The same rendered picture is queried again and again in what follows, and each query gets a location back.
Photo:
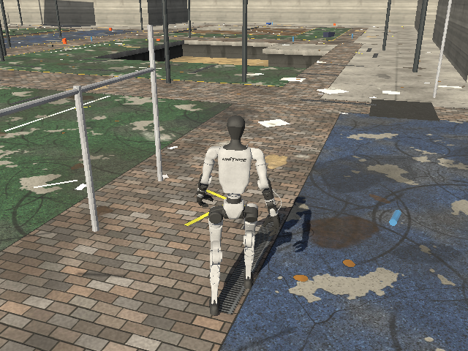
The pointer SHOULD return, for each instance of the robot left upper arm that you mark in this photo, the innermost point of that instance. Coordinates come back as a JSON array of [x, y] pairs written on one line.
[[208, 165]]

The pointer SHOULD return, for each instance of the right robot hand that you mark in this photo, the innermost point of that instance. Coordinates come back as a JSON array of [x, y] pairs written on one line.
[[276, 224]]

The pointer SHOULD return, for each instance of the right robot shin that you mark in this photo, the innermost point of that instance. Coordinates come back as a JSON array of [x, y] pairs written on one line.
[[249, 258]]

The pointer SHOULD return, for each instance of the left robot hand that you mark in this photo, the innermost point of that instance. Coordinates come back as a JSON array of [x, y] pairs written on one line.
[[201, 203]]

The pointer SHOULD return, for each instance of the robot right upper arm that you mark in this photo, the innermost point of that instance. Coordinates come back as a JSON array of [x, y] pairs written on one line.
[[258, 155]]

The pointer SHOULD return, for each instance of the left robot forearm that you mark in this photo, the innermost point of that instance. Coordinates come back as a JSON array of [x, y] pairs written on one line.
[[201, 190]]

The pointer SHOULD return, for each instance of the robot shin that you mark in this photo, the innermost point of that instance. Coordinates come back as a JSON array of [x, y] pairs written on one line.
[[214, 278], [249, 258]]

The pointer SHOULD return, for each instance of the right robot forearm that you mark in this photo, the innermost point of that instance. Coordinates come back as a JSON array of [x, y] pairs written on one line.
[[269, 200]]

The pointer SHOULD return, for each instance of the left robot shin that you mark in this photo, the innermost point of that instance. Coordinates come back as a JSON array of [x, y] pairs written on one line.
[[214, 278]]

